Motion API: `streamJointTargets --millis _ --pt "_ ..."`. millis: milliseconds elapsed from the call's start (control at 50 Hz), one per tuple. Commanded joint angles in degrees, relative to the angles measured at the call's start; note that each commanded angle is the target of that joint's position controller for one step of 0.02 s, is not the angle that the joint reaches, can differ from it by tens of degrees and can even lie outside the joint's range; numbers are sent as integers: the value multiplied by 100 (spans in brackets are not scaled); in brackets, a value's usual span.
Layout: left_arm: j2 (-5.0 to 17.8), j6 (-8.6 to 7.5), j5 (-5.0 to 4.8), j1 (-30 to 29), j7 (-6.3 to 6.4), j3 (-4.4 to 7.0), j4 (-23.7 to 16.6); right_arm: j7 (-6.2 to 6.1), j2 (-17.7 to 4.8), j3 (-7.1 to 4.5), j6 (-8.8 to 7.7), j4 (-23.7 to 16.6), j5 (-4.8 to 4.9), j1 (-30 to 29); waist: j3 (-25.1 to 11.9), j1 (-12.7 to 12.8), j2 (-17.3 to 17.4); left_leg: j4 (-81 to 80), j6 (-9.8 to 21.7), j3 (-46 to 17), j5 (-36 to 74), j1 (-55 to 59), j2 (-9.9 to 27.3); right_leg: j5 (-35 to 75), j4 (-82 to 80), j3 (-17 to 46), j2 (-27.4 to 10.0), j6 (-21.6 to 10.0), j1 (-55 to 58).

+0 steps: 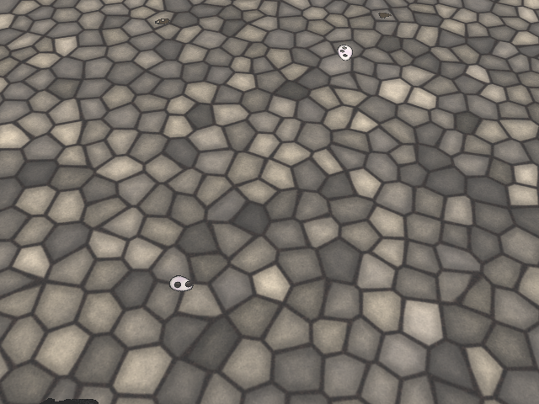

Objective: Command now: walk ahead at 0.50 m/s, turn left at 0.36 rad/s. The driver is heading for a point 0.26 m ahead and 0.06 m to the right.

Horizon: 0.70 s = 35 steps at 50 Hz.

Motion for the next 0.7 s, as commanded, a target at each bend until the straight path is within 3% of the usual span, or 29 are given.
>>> streamJointTargets --millis 20,80,140,180,200,220,240,260,280,300,320,340,360,380,420,460,500,520,540,560,580,600,640,700 --pt "215 -28 3 -88 -47 18 -263 -115 -860 -203 -115 -359 3 -210 -338 74 511 -801 876 -781 1494 -66 1219 1270 -1194 -229 125 99 302" --pt "174 -98 -39 -675 -144 -28 -391 -131 -869 -171 -103 -149 -7 143 -168 -234 579 -691 695 -681 1584 -90 1241 2171 -2047 -365 350 -13 708" --pt "311 -169 -7 -828 -225 22 -476 -164 -871 -154 -25 20 -17 343 -213 -263 646 -138 558 -854 2217 533 1425 1994 -2513 -317 519 -247 681" --pt "433 -190 22 -577 -254 78 -418 -182 -878 -155 22 44 -37 260 -351 -89 744 321 435 -1045 2598 854 1534 1601 -2671 -290 591 -425 897" --pt "492 -200 45 -247 -246 114 -320 -192 -869 -151 40 20 -29 118 -480 122 766 681 338 -1038 3021 903 1453 1616 -2859 -367 674 -536 1292" --pt "590 -224 96 185 -222 153 -204 -193 -811 -127 43 -28 -27 2 -744 373 668 1275 159 -904 3288 805 1187 2483 -3124 -416 611 -672 2036" --pt "931 -250 208 675 -196 201 -189 -189 -575 -38 19 -166 -135 161 -1526 436 108 2462 -107 -774 2088 52 803 4709 -2596 338 -267 -1072 3583" --pt "918 -150 229 1046 -180 179 -95 -171 -291 72 -9 48 -73 1102 -2463 363 -1108 4417 -598 -465 -1507 -1363 150 5934 -2432 1879 -1613 -2214 5329" --pt "474 -58 19 1274 -217 81 37 -134 -654 20 29 180 -13 1223 -2836 452 -1031 4963 -704 -750 -3062 -1743 207 4919 -2678 2577 -1776 -2369 5381" --pt "428 15 -81 895 -224 46 -27 -146 -951 -75 119 91 54 701 -2108 505 -520 5277 -792 -755 -2826 -2030 439 3690 -2922 2243 -1532 -2100 4738" --pt "314 92 -53 489 -207 -13 -69 -187 -913 -79 224 0 48 221 -1544 435 -174 5117 -854 -489 -2566 -2140 622 2761 -3170 1854 -1242 -1846 4024" --pt "224 132 -7 146 -200 -74 -83 -221 -830 -76 330 -84 -34 -29 -1030 313 -78 4653 -877 -368 -2291 -1968 806 2284 -3431 1539 -1038 -1698 3162" --pt "227 174 26 -131 -189 -83 -73 -250 -675 -67 432 -77 -38 39 -836 90 -344 4028 -898 -305 -2109 -1596 979 1649 -3652 1310 -846 -1597 2571" --pt "273 222 60 -323 -195 -64 -59 -277 -515 -24 493 15 -35 176 -672 9 -527 3409 -929 -83 -2031 -1109 925 1444 -3821 938 -558 -1471 2025" --pt "307 258 92 -326 -168 -42 12 -311 -304 34 491 140 -81 287 -836 17 -681 2580 -931 100 -1732 -519 856 1632 -3832 597 -390 -1475 1867" --pt "360 285 30 -250 -137 -32 108 -302 -350 21 477 223 -98 268 -1074 42 -565 1881 -852 141 -841 -72 865 1189 -3811 581 -461 -1493 1932" --pt "321 334 -21 -341 -118 -69 166 -268 -326 18 481 296 -142 214 -983 -33 -445 1118 -704 256 -29 477 797 -241 -3848 512 -343 -1299 1610" --pt "200 343 -15 -271 -125 -123 228 -261 -353 18 485 254 -212 67 -827 -12 -373 871 -600 186 84 636 845 -1102 -3905 500 -210 -1063 1381" --pt "100 343 27 -158 -140 -172 312 -275 -456 15 478 148 -271 -99 -629 38 -238 621 -469 -122 97 657 1105 -1753 -3874 458 -67 -785 1191" --pt "186 349 63 1 -153 -147 332 -308 -796 -55 477 102 -227 -258 -338 264 133 534 -315 -284 -636 213 1257 -1912 -3791 222 231 -562 1207" --pt "232 365 57 -50 -130 -128 339 -305 -793 -87 448 206 -185 -303 -146 281 477 444 -269 -229 -1495 -458 1107 -1531 -3566 -41 415 -442 1612" --pt "242 371 44 -88 -101 -129 359 -301 -574 -32 388 209 -199 -378 -87 259 531 321 -334 -208 -1533 -695 1064 -1226 -3366 -62 413 -431 1879" --pt "157 388 21 41 -50 -146 465 -291 -413 16 267 242 -202 -473 -140 319 642 312 -465 -187 -962 -650 1052 -715 -3166 -110 422 -517 2050" --pt "109 381 25 150 -37 -151 607 -282 -432 14 157 354 -136 -358 -341 309 527 481 -473 -177 -182 -405 1057 97 -2946 -218 470 -533 2238"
